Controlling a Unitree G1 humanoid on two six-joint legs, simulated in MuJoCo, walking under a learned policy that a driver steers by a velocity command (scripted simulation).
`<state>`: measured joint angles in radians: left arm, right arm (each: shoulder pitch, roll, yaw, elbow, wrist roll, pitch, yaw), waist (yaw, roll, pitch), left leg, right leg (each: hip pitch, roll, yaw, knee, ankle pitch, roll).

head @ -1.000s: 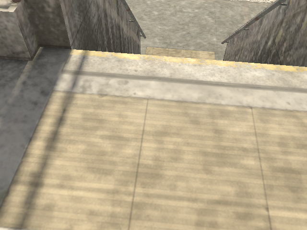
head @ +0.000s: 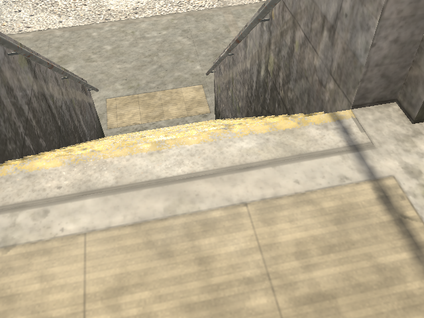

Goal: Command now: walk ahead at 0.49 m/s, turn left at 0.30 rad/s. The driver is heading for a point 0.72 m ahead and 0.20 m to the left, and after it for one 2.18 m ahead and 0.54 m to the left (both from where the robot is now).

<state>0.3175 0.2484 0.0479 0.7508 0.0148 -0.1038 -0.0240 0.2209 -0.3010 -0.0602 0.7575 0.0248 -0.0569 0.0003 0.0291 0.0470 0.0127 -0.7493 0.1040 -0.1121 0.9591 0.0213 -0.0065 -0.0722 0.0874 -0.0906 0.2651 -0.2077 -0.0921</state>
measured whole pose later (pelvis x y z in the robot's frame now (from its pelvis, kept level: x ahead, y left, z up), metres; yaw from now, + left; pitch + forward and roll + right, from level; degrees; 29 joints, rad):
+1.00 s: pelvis +0.56 +0.07 +0.00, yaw +33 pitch +2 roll -1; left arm 0.30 0.26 0.05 0.77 0.03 -0.10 -0.02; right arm 0.18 -0.30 -0.06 0.64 -0.05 -0.03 0.02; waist 0.06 0.05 0.03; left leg -0.62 0.05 -0.05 0.93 -0.25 -0.05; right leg -0.18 0.02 -0.08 0.35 -0.20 -0.04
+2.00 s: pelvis +0.72 +0.14 -0.01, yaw +3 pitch +4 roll +1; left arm 0.28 0.27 0.04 0.71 0.07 -0.08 -0.05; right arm 0.30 -0.28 0.00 0.74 -0.05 -0.12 -0.01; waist -0.01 0.00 -0.07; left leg -0.21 -0.04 0.03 0.43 -0.28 0.06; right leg -0.38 0.11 0.20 0.82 -0.44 -0.04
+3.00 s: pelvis +1.11 +0.28 -0.02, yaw +29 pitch +4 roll +0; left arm 0.21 0.23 -0.01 0.88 0.08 -0.09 -0.02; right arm 0.45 -0.23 -0.06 0.93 -0.05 -0.10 0.05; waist -0.05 -0.01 -0.09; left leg -0.36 -0.09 0.01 0.57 -0.28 0.10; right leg -0.69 -0.08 0.03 1.23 -0.35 -0.01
